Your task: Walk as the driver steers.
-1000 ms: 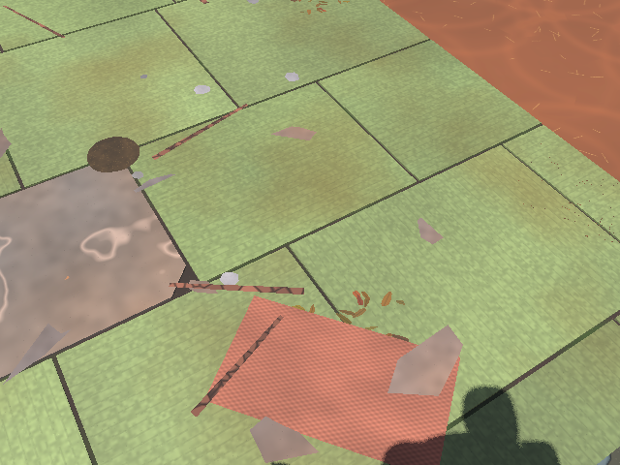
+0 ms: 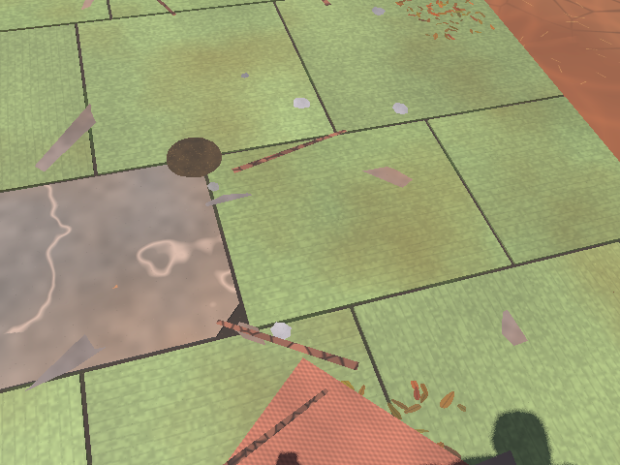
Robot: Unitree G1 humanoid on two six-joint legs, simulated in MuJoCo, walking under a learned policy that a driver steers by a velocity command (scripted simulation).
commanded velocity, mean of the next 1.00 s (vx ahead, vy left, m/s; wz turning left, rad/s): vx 0.12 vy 0.00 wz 0.43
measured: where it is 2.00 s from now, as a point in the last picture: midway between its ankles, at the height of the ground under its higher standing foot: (177, 363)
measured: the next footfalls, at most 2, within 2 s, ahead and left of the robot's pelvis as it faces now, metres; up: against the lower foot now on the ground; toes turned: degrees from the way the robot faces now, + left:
right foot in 0.22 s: +0.08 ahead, -0.15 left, +0.00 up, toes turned +14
left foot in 0.66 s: +0.00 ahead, +0.11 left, +0.00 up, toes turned +24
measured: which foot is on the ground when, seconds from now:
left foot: down 0.00-0.22, up 0.24-0.64, down 0.66-1.00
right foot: up 0.00-0.20, down 0.22-0.64, up 0.66-1.00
